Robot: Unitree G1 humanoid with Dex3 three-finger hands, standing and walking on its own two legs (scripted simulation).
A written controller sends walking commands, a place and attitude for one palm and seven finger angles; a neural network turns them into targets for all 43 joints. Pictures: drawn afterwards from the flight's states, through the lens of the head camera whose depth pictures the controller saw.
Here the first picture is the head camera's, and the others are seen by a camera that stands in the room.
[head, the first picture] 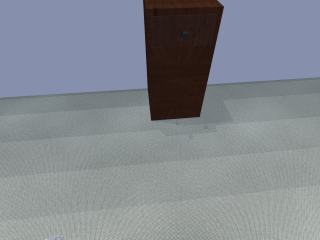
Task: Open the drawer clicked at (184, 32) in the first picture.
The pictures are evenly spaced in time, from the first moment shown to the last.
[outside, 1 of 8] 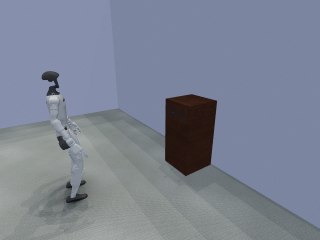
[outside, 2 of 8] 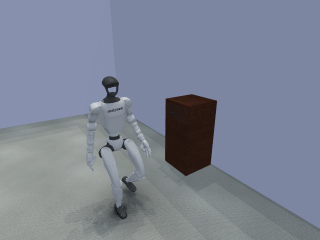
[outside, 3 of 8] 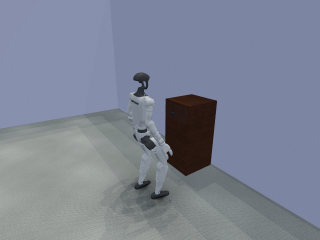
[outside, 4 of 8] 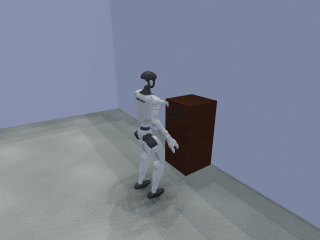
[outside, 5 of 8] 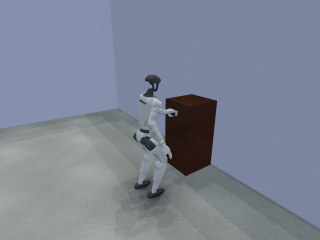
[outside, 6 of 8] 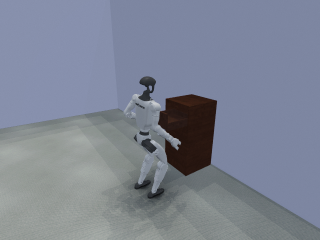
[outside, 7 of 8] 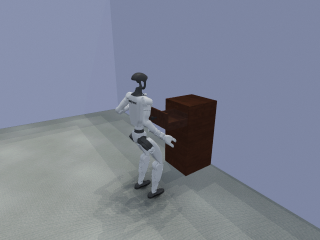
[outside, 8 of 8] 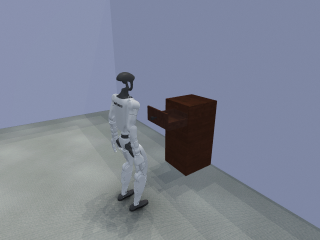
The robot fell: no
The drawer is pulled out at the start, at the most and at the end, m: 0.00 0.30 0.28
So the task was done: yes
